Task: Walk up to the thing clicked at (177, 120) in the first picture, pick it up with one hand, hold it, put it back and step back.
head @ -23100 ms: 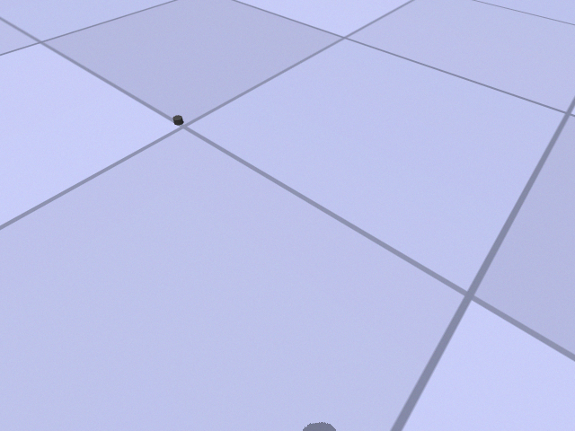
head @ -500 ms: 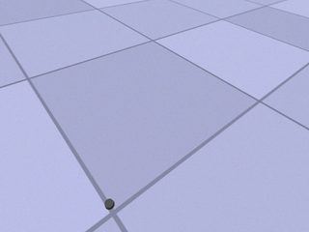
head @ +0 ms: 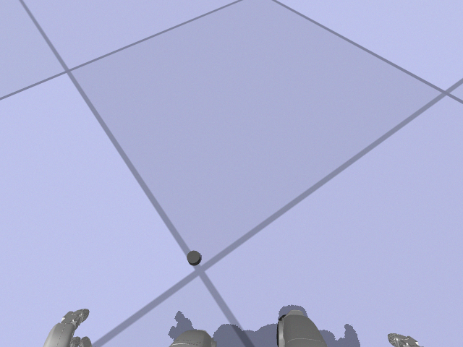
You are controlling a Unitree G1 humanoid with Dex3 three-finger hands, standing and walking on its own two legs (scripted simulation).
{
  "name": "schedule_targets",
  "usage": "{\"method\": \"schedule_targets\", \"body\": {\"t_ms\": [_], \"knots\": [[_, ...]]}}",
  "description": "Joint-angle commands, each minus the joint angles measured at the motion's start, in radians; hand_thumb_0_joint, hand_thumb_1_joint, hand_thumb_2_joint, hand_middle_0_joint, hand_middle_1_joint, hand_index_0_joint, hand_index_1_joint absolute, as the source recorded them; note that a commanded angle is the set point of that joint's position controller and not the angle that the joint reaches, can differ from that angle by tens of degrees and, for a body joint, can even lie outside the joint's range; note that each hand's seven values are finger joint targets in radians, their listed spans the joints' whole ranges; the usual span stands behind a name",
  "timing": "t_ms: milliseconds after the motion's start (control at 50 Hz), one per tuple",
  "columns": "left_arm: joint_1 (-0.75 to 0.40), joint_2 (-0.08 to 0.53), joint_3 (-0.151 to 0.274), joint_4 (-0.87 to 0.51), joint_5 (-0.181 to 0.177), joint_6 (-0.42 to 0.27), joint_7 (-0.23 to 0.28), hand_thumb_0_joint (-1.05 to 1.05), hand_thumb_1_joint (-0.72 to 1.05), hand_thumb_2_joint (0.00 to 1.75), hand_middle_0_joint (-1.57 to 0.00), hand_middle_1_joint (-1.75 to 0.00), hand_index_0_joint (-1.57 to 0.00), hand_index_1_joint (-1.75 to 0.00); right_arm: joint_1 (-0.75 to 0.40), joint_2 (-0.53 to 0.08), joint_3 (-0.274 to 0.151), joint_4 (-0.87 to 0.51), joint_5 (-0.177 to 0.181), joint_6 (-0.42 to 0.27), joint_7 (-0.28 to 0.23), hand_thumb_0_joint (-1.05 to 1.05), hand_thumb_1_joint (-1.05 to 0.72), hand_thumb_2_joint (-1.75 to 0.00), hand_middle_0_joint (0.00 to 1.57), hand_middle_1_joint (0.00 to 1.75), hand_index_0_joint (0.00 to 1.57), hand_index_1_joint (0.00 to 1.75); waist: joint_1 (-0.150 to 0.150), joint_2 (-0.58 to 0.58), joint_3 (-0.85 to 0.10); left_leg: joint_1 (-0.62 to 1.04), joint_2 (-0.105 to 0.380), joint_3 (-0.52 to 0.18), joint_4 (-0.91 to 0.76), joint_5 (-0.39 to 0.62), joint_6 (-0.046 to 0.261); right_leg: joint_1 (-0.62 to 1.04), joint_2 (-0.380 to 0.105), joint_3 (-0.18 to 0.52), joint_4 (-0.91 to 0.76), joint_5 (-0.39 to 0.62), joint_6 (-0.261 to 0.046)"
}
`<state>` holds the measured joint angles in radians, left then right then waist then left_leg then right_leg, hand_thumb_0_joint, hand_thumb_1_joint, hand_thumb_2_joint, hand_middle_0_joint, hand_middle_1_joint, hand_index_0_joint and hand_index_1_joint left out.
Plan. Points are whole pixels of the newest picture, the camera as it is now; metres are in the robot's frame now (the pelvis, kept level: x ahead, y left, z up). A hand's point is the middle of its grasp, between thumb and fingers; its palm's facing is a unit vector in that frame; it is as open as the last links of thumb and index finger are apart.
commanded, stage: walk up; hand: left
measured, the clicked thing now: (193, 258) +0.50 +0.22 -0.72
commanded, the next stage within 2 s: stand in 1.76 s
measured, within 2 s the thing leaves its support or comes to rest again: neither
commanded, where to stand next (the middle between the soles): +0.10 -0.02 m, yaw -1 degrees
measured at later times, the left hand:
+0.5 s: hand out of the picture +0.08 +0.23 -0.13, palm faces -0.09 -0.92 -0.37, open 7.4 cm
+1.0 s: hand (113, 313) +0.20 +0.26 -0.14, palm faces -0.08 -0.90 -0.42, open 7.4 cm
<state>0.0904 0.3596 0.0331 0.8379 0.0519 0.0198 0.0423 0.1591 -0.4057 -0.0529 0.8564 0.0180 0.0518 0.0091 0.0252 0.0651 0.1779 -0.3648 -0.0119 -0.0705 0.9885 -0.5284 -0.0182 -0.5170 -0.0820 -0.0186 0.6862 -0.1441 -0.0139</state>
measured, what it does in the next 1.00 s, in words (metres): steps on the spot: left foot, then right foot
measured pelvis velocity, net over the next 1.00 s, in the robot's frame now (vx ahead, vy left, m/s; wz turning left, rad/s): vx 0.04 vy -0.01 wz -0.05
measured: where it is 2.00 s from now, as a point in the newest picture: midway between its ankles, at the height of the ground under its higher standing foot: outside the picture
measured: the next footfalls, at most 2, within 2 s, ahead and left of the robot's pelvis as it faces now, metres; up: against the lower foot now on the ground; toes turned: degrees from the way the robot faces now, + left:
left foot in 0.04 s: +0.02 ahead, +0.14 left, +0.00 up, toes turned -1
right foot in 0.42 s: +0.07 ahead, -0.19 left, +0.00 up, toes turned -4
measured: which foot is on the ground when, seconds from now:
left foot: up 0.00-0.02, down 0.04-0.46, up 0.48-0.82, down 0.84-1.00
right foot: down 0.00-0.06, up 0.08-0.40, down 0.42-0.86, up 0.88-1.00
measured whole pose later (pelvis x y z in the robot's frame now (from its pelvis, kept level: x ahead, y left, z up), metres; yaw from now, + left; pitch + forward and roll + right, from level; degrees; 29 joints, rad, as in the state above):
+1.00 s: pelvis +0.04 -0.01 +0.00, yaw -3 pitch -2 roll +0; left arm 0.08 0.42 0.03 0.79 -0.04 0.04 0.06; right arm 0.11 -0.36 -0.05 0.78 -0.01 0.05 0.00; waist -0.02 -0.02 0.29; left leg -0.48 -0.03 -0.03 0.67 -0.16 0.02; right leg -0.49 0.06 0.12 1.28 -0.60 -0.02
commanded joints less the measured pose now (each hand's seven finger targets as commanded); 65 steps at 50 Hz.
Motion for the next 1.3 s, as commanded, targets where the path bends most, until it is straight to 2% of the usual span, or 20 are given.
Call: {"method": "schedule_targets", "body": {"t_ms": [0,60,80,140,240,340,400,440,460,540,640,800,840,880,940,1100,1180,1220,1240,1280], "knots": [[0.027,0.250,0.091,-0.081,0.008,0.053,-0.030,0.00,0.90,0.90,-0.20,-0.30,-0.20,-0.30,0.278,-0.192,-0.064,0.090,-0.031,-0.062,-0.052,0.00,-0.90,-0.90,0.20,0.30,0.20,0.30,-0.024,-0.273,-0.233,0.177,-0.024,0.122,-0.554,0.227,-0.005,0.119,-0.048,0.103,0.011,-0.385,-0.138],[-0.048,0.267,0.110,-0.094,-0.009,0.063,-0.017,0.00,0.90,0.90,-0.20,-0.30,-0.20,-0.30,0.077,-0.431,-0.107,-0.018,-0.052,-0.077,-0.073,0.00,-0.90,-0.90,0.20,0.30,0.20,0.30,-0.061,0.033,0.015,-0.182,0.520,-0.670,-0.759,0.078,0.264,-0.150,0.060,0.235,0.441,-0.437,0.003],[-0.089,0.306,0.122,-0.087,-0.006,0.060,-0.028,0.00,0.90,0.90,-0.20,-0.30,-0.20,-0.30,-0.011,-0.409,-0.100,-0.023,-0.061,-0.090,-0.081,0.00,-0.90,-0.90,0.20,0.30,0.20,0.30,-0.042,0.022,0.079,-0.271,0.517,-0.657,-0.767,0.100,0.318,-0.081,0.047,0.246,0.510,-0.382,0.011],[0.110,0.272,0.125,-0.046,-0.020,0.068,-0.066,0.00,0.90,0.90,-0.20,-0.30,-0.20,-0.30,0.020,-0.313,-0.087,0.002,-0.056,-0.123,-0.102,0.00,-0.90,-0.90,0.20,0.30,0.20,0.30,0.049,-0.016,-0.023,0.082,0.245,-0.182,-0.560,0.390,0.167,-0.196,0.133,0.270,0.581,-0.195,0.003],[0.051,0.266,0.106,-0.068,-0.027,0.005,-0.110,0.00,0.90,0.90,-0.20,-0.30,-0.20,-0.30,0.152,-0.299,-0.105,0.000,-0.058,-0.147,-0.049,0.00,-0.90,-0.90,0.20,0.30,0.20,0.30,-0.070,0.240,-0.179,0.396,0.238,-0.235,-0.672,-0.141,0.199,-0.211,0.075,0.138,0.333,-0.219,0.036],[0.064,0.273,0.092,-0.029,-0.032,-0.056,-0.109,0.00,0.90,0.90,-0.20,-0.30,-0.20,-0.30,0.154,-0.286,-0.084,-0.038,-0.068,-0.119,-0.004,0.00,-0.90,-0.90,0.20,0.30,0.20,0.30,-0.078,0.242,-0.070,0.193,0.212,-0.081,-0.603,0.074,0.222,0.069,0.069,0.002,-0.016,-0.364,0.017],[0.387,0.293,0.110,0.081,-0.033,-0.092,-0.075,0.00,0.90,0.90,-0.20,-0.30,-0.20,-0.30,0.150,-0.212,-0.056,-0.069,-0.053,-0.092,0.009,0.00,-0.90,-0.90,0.20,0.30,0.20,0.30,0.070,-0.021,-0.187,0.038,0.107,0.072,-0.092,0.387,0.159,0.520,0.102,-0.051,-0.296,-0.135,0.008],[0.463,0.444,0.142,0.061,-0.024,-0.109,-0.047,0.00,0.90,0.90,-0.20,-0.30,-0.20,-0.30,0.118,-0.129,-0.022,-0.151,-0.030,-0.100,0.008,0.00,-0.90,-0.90,0.20,0.30,0.20,0.30,0.088,-0.299,-0.186,-0.414,-0.055,0.009,0.197,-0.045,0.070,0.668,-0.289,0.714,-0.434,-0.265,-0.151],[0.392,0.457,0.130,0.037,-0.029,-0.105,-0.055,0.00,0.90,0.90,-0.20,-0.30,-0.20,-0.30,0.052,-0.231,-0.053,-0.148,-0.041,-0.091,-0.005,0.00,-0.90,-0.90,0.20,0.30,0.20,0.30,0.077,-0.137,-0.121,-0.389,0.036,-0.090,0.209,-0.048,0.066,0.497,-0.398,0.833,-0.460,-0.346,-0.272],[0.272,0.371,0.105,0.010,-0.057,-0.129,-0.026,0.00,0.90,0.90,-0.20,-0.30,-0.20,-0.30,0.197,-0.242,-0.077,-0.070,-0.031,-0.072,0.021,0.00,-0.90,-0.90,0.20,0.30,0.20,0.30,-0.043,-0.104,-0.039,-0.292,0.093,-0.082,0.116,0.173,0.041,0.416,-0.190,0.319,-0.354,0.029,-0.150],[0.164,0.308,0.071,-0.037,-0.066,-0.111,0.032,0.00,0.90,0.90,-0.20,-0.30,-0.20,-0.30,0.169,-0.162,-0.062,-0.079,-0.029,-0.004,0.011,0.00,-0.90,-0.90,0.20,0.30,0.20,0.30,-0.068,-0.260,-0.002,-0.075,0.005,-0.065,0.064,0.197,0.006,0.133,-0.175,0.090,-0.247,0.814,-0.138],[0.139,0.250,0.055,-0.087,-0.077,-0.025,0.017,0.00,0.90,0.90,-0.20,-0.30,-0.20,-0.30,0.162,-0.198,-0.081,-0.065,-0.034,-0.038,-0.017,0.00,-0.90,-0.90,0.20,0.30,0.20,0.30,-0.068,-0.212,-0.246,0.184,-0.028,0.080,-0.494,0.603,0.062,0.264,-0.047,0.060,0.229,0.292,-0.063],[0.252,0.175,0.046,-0.086,-0.099,-0.011,0.025,0.00,0.90,0.90,-0.20,-0.30,-0.20,-0.30,0.125,-0.285,-0.097,-0.115,-0.056,-0.046,-0.017,0.00,-0.90,-0.90,0.20,0.30,0.20,0.30,-0.028,0.111,-0.317,0.356,0.273,-0.299,-0.427,1.330,0.197,0.046,0.146,0.091,0.514,-0.495,-0.004],[0.221,0.238,0.050,-0.061,-0.092,0.005,0.056,0.00,0.90,0.90,-0.20,-0.30,-0.20,-0.30,0.103,-0.319,-0.111,-0.114,-0.020,-0.037,-0.018,0.00,-0.90,-0.90,0.20,0.30,0.20,0.30,-0.053,0.148,-0.348,0.233,0.393,-0.465,-0.506,1.199,0.361,0.071,0.136,0.178,0.700,-0.561,-0.014],[0.193,0.261,0.072,-0.049,-0.092,0.016,0.029,0.00,0.90,0.90,-0.20,-0.30,-0.20,-0.30,-0.003,-0.200,-0.078,-0.156,-0.032,-0.024,-0.032,0.00,-0.90,-0.90,0.20,0.30,0.20,0.30,-0.021,0.052,-0.309,0.142,0.223,-0.178,-0.453,0.936,0.231,0.079,0.127,0.175,0.661,-0.440,-0.013],[0.161,0.239,0.101,-0.082,-0.032,0.048,-0.016,0.00,0.90,0.90,-0.20,-0.30,-0.20,-0.30,0.025,-0.263,-0.091,-0.154,-0.043,-0.033,-0.058,0.00,-0.90,-0.90,0.20,0.30,0.20,0.30,-0.043,0.106,-0.307,0.160,0.323,-0.301,-0.502,0.665,0.274,0.133,0.088,0.093,0.327,-0.426,0.010],[0.374,0.221,0.126,-0.007,-0.004,0.037,-0.066,0.00,0.90,0.90,-0.20,-0.30,-0.20,-0.30,-0.045,-0.280,-0.092,-0.143,-0.056,-0.032,-0.060,0.00,-0.90,-0.90,0.20,0.30,0.20,0.30,0.050,0.092,-0.316,-0.154,0.201,-0.175,-0.512,-0.002,0.124,0.466,0.080,0.060,-0.119,-0.373,-0.070],[0.213,0.360,0.158,-0.076,0.020,0.021,-0.063,0.00,0.90,0.90,-0.20,-0.30,-0.20,-0.30,-0.024,-0.169,-0.057,-0.144,-0.047,-0.037,-0.069,0.00,-0.90,-0.90,0.20,0.30,0.20,0.30,0.052,-0.334,-0.119,-0.476,-0.104,0.040,-0.008,-0.061,0.001,0.241,-0.269,0.664,-0.450,-0.872,-0.202],[0.133,0.424,0.165,-0.113,0.015,0.018,-0.058,0.00,0.90,0.90,-0.20,-0.30,-0.20,-0.30,-0.089,-0.271,-0.089,-0.129,-0.054,-0.049,-0.084,0.00,-0.90,-0.90,0.20,0.30,0.20,0.30,0.079,-0.264,-0.044,-0.313,-0.044,-0.105,0.094,-0.020,0.006,-0.016,-0.374,0.787,-0.551,-0.980,-0.261],[0.061,0.291,0.126,-0.101,0.010,-0.008,-0.052,0.00,0.90,0.90,-0.20,-0.30,-0.20,-0.30,-0.060,-0.258,-0.079,-0.061,-0.022,-0.063,-0.054,0.00,-0.90,-0.90,0.20,0.30,0.20,0.30,0.018,-0.103,0.037,-0.189,-0.051,-0.101,0.120,0.146,0.008,-0.045,-0.216,0.496,-0.459,-0.618,-0.171]]}}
